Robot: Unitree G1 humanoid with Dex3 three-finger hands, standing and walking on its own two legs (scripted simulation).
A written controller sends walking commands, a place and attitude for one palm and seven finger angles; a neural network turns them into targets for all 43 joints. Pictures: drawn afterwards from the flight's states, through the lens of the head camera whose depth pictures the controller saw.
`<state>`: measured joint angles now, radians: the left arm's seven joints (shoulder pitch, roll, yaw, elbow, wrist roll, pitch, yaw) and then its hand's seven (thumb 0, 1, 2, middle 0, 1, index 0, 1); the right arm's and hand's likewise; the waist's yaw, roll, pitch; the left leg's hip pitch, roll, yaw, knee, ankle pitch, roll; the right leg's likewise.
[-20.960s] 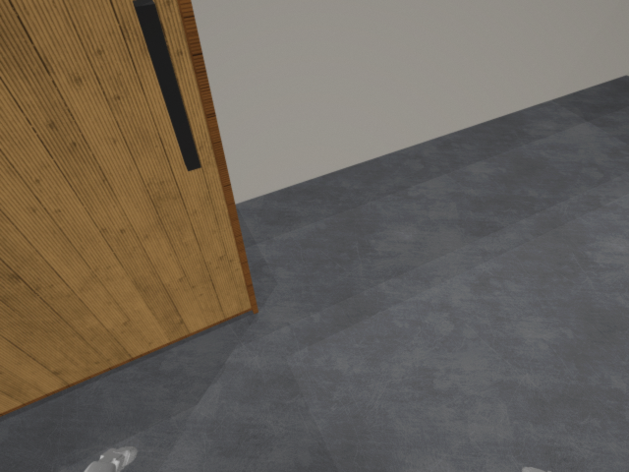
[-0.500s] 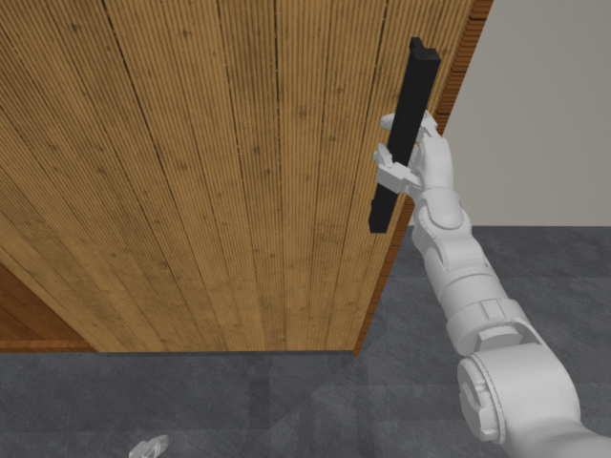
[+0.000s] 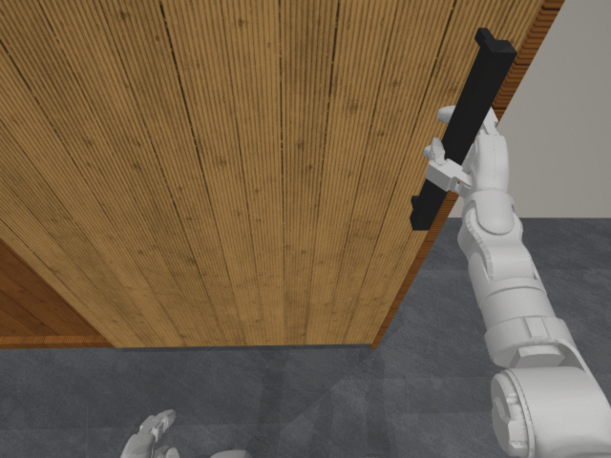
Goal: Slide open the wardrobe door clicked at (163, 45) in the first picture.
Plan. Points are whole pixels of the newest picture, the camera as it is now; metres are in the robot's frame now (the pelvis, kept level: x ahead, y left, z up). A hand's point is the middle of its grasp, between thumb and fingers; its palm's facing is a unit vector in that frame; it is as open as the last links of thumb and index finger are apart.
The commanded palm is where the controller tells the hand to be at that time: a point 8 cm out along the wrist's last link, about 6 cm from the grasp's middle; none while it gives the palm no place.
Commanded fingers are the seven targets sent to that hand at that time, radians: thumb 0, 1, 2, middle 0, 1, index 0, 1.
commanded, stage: step sideways, sliding the door along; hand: right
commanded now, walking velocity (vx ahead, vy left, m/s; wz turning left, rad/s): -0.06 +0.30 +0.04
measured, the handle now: (445, 145) +0.49 -0.18 +0.14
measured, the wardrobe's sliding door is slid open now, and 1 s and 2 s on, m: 0.00 0.11 0.36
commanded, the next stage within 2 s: none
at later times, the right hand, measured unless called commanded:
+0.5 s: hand (403, 162) +0.44 -0.11 +0.15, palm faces +0.23 +0.97 -0.07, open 6.5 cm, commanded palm +0.41 -0.09 +0.15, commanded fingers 0.00 -0.90 -0.90 0.45 1.40 0.45 1.40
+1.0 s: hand (346, 157) +0.45 -0.04 +0.15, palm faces +0.43 +0.90 -0.07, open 6.9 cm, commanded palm +0.41 -0.01 +0.15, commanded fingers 0.00 -0.90 -0.90 0.45 1.40 0.45 1.40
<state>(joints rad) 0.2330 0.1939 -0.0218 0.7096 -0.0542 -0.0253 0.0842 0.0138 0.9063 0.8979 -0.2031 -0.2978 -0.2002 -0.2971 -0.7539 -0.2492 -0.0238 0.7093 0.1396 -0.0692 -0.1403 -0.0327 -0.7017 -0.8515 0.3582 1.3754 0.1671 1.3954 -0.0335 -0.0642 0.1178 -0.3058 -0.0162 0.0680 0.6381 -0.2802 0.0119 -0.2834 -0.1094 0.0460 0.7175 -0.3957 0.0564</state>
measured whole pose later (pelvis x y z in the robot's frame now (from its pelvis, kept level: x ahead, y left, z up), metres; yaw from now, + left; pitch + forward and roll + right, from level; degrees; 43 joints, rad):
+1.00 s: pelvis +0.10 +0.19 +0.02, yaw -5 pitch +1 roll -1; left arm -0.02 0.26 0.03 0.60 -0.05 -0.10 0.04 0.01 0.91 0.90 -0.20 -0.30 -0.20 -0.30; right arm -0.30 -0.18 -0.18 -0.08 0.10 -0.07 -0.20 -0.01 -0.64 -0.83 0.45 1.40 0.17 1.38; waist -0.07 -0.03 0.29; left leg -0.38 0.04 0.05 0.55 -0.12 0.03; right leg -0.36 -0.03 -0.07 0.80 -0.51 0.05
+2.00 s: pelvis +0.06 +0.37 +0.04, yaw +2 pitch -2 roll +7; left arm 0.15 0.13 -0.01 0.58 -0.01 -0.09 -0.01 0.02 0.91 0.90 -0.20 -0.30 -0.20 -0.30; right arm -0.30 -0.14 -0.02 -0.02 0.05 -0.03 -0.17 0.04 -0.71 -0.79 0.32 1.40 0.11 1.30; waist -0.13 -0.03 0.19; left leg -0.44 0.03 0.02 0.96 -0.36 -0.06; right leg -0.16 -0.24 -0.08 0.41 -0.21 0.06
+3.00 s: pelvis +0.05 +0.57 +0.02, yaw +4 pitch -1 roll -2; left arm 0.09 0.31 0.02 0.68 -0.05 -0.04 0.08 0.01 0.91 0.90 -0.20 -0.30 -0.20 -0.30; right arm -0.31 -0.39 -0.40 0.44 0.08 -0.10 -0.11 -0.10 -0.58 -0.81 0.41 1.28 0.24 1.34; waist -0.01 -0.07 0.09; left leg -0.31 0.08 0.04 0.54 -0.22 -0.02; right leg -0.43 0.00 -0.04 1.07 -0.51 0.05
